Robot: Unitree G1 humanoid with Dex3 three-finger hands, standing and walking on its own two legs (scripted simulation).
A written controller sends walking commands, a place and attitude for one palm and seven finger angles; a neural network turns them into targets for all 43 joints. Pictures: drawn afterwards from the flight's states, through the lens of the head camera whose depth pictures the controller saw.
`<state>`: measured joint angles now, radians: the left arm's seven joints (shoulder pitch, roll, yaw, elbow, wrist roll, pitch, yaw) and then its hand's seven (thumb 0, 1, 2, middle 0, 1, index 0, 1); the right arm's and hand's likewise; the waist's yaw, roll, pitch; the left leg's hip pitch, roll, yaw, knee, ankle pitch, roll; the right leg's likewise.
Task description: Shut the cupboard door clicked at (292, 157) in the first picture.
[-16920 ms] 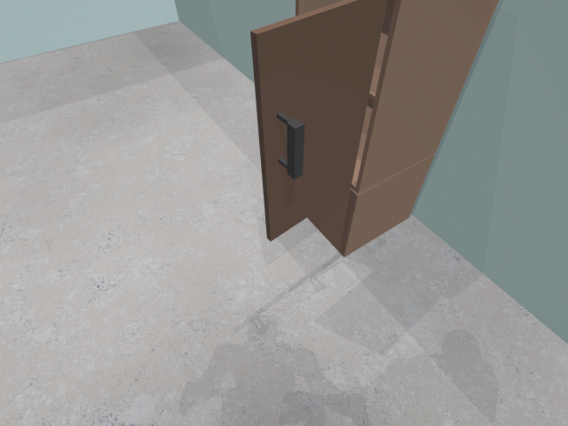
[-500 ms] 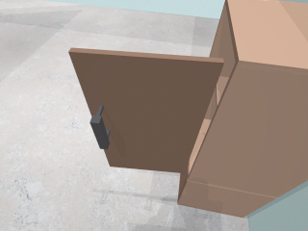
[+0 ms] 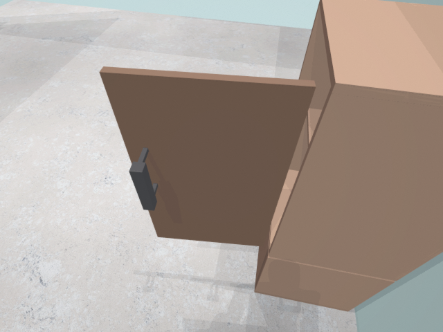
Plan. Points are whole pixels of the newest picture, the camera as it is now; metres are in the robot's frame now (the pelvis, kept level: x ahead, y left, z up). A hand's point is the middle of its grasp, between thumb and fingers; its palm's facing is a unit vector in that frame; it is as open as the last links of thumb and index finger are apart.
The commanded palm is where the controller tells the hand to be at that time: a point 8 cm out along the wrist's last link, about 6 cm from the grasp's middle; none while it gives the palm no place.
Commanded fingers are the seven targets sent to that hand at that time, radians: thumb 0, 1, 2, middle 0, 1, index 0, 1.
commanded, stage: look again from close up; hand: left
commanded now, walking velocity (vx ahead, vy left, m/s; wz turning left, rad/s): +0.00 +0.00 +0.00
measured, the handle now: (147, 179) +0.41 +0.19 +0.00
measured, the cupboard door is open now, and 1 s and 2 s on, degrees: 96 96 96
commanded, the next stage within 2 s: raise the hand and make a fist in 0.02 s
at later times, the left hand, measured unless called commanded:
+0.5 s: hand (147, 322) +0.15 +0.14 -0.05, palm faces -0.08 -1.00 +0.02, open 6.4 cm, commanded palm +0.11 +0.21 -0.06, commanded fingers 0.00 0.90 0.90 -0.55 -0.68 -0.55 -0.68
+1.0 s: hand (119, 311) +0.16 +0.19 -0.03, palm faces +0.00 -1.00 -0.04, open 4.0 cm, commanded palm +0.13 +0.23 -0.03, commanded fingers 0.00 0.90 0.90 -1.01 -1.18 -1.01 -1.18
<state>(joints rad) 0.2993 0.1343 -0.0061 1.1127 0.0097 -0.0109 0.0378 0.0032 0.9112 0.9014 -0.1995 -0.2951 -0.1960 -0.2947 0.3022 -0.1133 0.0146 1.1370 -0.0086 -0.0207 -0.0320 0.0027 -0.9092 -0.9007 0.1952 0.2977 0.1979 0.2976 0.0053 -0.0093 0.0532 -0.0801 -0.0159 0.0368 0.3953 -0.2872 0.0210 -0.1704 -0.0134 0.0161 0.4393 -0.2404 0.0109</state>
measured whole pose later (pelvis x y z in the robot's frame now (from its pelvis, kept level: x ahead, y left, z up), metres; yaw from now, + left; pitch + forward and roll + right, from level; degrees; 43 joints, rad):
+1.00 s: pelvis -0.05 +0.00 -0.09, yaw +2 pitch +14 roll -2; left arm 0.44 0.24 0.15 -0.13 -0.29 -0.30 -0.26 0.02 0.90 0.90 -0.83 -0.98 -0.83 -0.98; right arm 0.31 -0.21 0.02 0.50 0.02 -0.19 -0.05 0.01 -0.90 -0.90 0.20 0.30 0.20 0.30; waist -0.01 0.04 -0.13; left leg -0.85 0.00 -0.03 1.18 -0.56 0.02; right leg -0.88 -0.01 -0.05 1.11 -0.47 0.00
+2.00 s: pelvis -0.04 -0.01 -0.07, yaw +3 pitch +10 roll -2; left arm 0.37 0.27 0.17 -0.08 -0.31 -0.28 -0.32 0.02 0.90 0.90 -1.30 -1.50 -1.30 -1.50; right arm 0.29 -0.26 0.02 0.47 0.04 -0.19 -0.05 0.01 -0.90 -0.90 0.20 0.30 0.20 0.30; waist 0.00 0.03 -0.11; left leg -0.70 0.00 -0.03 1.04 -0.52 0.01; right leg -0.72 -0.01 -0.06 0.99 -0.44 0.00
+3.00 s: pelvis -0.03 +0.00 -0.06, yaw +2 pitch +12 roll -1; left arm -0.16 0.24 0.13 0.36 -0.21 -0.27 -0.21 0.02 0.90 0.90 -1.30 -1.50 -1.30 -1.50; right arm 0.27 -0.25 0.02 0.57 0.04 -0.14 -0.03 0.01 -0.90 -0.90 0.20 0.30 0.20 0.30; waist -0.03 0.04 -0.11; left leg -0.69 -0.01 -0.01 0.98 -0.49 0.02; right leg -0.74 -0.02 -0.03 0.95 -0.42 0.00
